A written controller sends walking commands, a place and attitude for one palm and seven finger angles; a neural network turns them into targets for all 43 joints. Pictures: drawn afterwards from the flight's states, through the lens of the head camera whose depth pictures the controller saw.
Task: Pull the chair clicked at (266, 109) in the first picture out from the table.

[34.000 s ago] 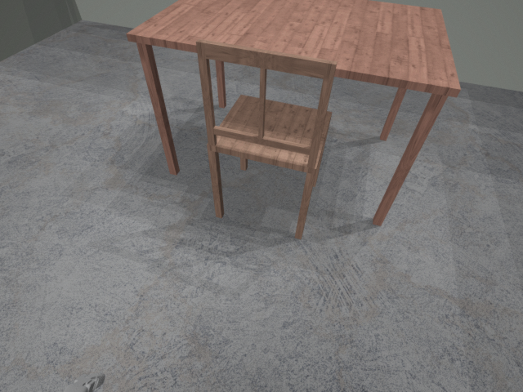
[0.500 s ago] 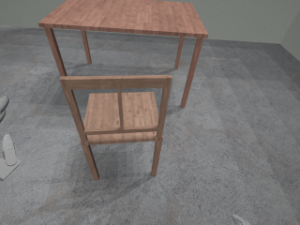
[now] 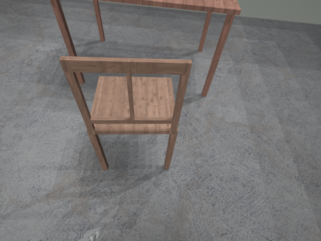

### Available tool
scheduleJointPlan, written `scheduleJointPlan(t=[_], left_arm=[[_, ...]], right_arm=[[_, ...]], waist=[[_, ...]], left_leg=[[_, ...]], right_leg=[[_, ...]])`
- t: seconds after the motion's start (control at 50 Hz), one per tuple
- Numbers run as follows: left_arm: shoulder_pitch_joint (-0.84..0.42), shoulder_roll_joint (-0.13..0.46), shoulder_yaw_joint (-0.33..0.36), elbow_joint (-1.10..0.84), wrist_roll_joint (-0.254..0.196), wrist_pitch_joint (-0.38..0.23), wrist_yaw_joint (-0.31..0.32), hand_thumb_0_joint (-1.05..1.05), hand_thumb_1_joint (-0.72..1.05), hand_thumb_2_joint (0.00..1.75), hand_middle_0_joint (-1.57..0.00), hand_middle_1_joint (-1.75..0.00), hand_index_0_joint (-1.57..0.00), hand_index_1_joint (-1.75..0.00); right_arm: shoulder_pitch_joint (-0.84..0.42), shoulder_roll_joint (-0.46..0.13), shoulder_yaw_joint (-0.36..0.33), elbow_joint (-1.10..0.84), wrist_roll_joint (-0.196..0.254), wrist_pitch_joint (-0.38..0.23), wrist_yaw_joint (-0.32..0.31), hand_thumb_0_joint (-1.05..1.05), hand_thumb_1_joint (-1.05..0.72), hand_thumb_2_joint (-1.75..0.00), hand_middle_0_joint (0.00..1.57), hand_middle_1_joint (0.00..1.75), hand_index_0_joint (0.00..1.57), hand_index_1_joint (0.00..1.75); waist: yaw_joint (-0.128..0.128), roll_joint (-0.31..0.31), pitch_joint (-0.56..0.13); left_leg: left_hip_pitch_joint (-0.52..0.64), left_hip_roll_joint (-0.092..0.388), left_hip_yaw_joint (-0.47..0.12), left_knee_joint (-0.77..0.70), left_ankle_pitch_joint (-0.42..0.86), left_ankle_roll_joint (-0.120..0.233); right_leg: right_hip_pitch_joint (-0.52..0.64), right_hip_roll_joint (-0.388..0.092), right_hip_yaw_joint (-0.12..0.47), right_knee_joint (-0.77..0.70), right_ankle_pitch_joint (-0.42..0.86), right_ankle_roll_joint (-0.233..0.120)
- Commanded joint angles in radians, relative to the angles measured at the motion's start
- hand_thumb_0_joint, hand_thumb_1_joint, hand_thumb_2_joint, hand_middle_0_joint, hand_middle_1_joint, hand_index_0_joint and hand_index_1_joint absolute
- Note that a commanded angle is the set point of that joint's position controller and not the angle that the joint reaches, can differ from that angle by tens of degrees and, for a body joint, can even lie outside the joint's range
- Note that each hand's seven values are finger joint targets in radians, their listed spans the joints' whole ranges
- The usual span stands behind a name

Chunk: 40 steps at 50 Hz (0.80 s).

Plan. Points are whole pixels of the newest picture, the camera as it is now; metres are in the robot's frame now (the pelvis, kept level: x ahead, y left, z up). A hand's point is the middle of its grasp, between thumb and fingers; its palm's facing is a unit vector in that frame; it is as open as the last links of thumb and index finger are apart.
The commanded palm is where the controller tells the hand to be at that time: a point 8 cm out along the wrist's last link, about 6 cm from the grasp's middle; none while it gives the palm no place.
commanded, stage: let the arm hang, fingers relaxed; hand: left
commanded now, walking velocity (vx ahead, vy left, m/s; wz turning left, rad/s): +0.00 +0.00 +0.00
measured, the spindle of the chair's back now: (130, 98) +0.62 +0.13 -0.09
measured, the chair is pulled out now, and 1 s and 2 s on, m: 0.56 0.56 0.56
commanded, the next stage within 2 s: look to check the result in 0.80 s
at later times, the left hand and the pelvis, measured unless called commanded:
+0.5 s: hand out of the picture -0.02 +0.18 -0.15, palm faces +0.00 -0.97 -0.23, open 7.4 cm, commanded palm none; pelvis -0.02 +0.00 +0.01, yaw -1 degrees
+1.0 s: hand out of the picture -0.03 +0.16 -0.16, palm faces +0.02 -0.99 -0.16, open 7.4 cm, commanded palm none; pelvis -0.02 +0.01 +0.01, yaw -1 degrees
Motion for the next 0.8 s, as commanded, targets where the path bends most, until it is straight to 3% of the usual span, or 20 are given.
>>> scheduleJointPlan(t=[0.0,0.04,0.08,0.14,0.24,0.34,0.4,0.48,0.6,0.78], left_arm=[[0.045,0.184,0.036,0.025,0.016,-0.027,0.024,0.00,0.90,0.90,-0.20,-0.30,-0.20,-0.30],[0.031,0.178,0.022,0.081,0.010,-0.022,0.026,0.00,0.90,0.90,-0.20,-0.30,-0.20,-0.30],[0.023,0.170,0.016,0.115,0.010,-0.016,0.027,0.00,0.90,0.90,-0.20,-0.30,-0.20,-0.30],[0.008,0.163,0.008,0.170,0.008,-0.008,0.023,0.00,0.90,0.90,-0.20,-0.30,-0.20,-0.30],[0.019,0.166,0.003,0.233,0.007,-0.005,0.024,0.00,0.90,0.90,-0.20,-0.30,-0.20,-0.30],[0.039,0.163,0.000,0.272,0.007,-0.005,0.027,0.00,0.90,0.90,-0.20,-0.30,-0.20,-0.30],[0.058,0.160,-0.002,0.293,0.007,-0.006,0.029,0.00,0.90,0.90,-0.20,-0.30,-0.20,-0.30],[0.085,0.144,-0.004,0.318,0.008,-0.010,0.031,0.00,0.90,0.90,-0.20,-0.30,-0.20,-0.30],[0.116,0.116,-0.008,0.354,0.008,-0.016,0.033,0.00,0.90,0.90,-0.20,-0.30,-0.20,-0.30],[0.136,0.085,-0.014,0.388,0.008,-0.018,0.036,0.00,0.90,0.90,-0.20,-0.30,-0.20,-0.30]], right_arm=[[0.059,-0.092,-0.030,-0.010,0.000,-0.025,-0.021,0.00,-0.90,-0.90,0.20,0.30,0.20,0.30],[0.079,-0.089,-0.028,0.026,0.004,-0.021,-0.025,0.00,-0.90,-0.90,0.20,0.30,0.20,0.30],[0.092,-0.087,-0.027,0.044,0.007,-0.014,-0.027,0.00,-0.90,-0.90,0.20,0.30,0.20,0.30],[0.107,-0.090,-0.026,0.074,0.008,-0.005,-0.027,0.00,-0.90,-0.90,0.20,0.30,0.20,0.30],[0.134,-0.086,-0.020,0.118,0.005,0.000,-0.024,0.00,-0.90,-0.90,0.20,0.30,0.20,0.30],[0.172,-0.073,-0.017,0.157,0.004,0.002,-0.022,0.00,-0.90,-0.90,0.20,0.30,0.20,0.30],[0.185,-0.061,-0.012,0.175,0.004,0.003,-0.022,0.00,-0.90,-0.90,0.20,0.30,0.20,0.30],[0.201,-0.044,-0.009,0.193,0.007,0.000,-0.025,0.00,-0.90,-0.90,0.20,0.30,0.20,0.30],[0.220,-0.019,-0.004,0.217,0.009,-0.010,-0.032,0.00,-0.90,-0.90,0.20,0.30,0.20,0.30],[0.230,-0.003,-0.005,0.231,0.012,-0.011,-0.038,0.00,-0.90,-0.90,0.20,0.30,0.20,0.30]], waist=[[0.014,0.215,-0.179],[0.016,0.238,-0.160],[0.020,0.159,-0.115],[0.022,0.082,-0.025],[0.023,0.042,0.024],[0.022,-0.002,0.044],[0.023,0.038,0.052],[0.024,0.037,0.048],[0.025,0.089,0.033],[0.025,0.086,0.065]], left_leg=[[0.136,0.067,-0.044,-0.089,0.436,0.034],[0.133,0.080,-0.048,-0.112,0.485,0.039],[0.110,0.089,-0.056,-0.142,0.444,0.045],[0.050,0.086,-0.064,-0.199,0.274,0.048],[0.037,0.076,-0.060,-0.242,0.135,0.052],[0.039,0.070,-0.052,-0.251,0.076,0.054],[0.034,0.069,-0.054,-0.258,0.054,0.057],[0.037,0.068,-0.048,-0.252,0.065,0.056],[0.045,0.075,-0.054,-0.251,0.123,0.057],[0.047,0.077,-0.056,-0.249,0.126,0.056]], right_leg=[[0.142,-0.125,0.150,-0.152,0.497,-0.038],[0.158,-0.108,0.118,-0.157,0.453,-0.029],[0.162,-0.091,0.099,-0.181,0.397,-0.020],[0.140,-0.089,0.105,-0.230,0.263,-0.015],[0.103,-0.088,0.131,-0.281,0.116,-0.015],[0.065,-0.091,0.140,-0.308,0.025,-0.014],[0.047,-0.091,0.146,-0.311,-0.002,-0.016],[0.042,-0.089,0.146,-0.311,0.006,-0.018],[0.058,-0.089,0.141,-0.290,0.082,-0.020],[0.036,-0.085,0.130,-0.288,0.092,-0.019]])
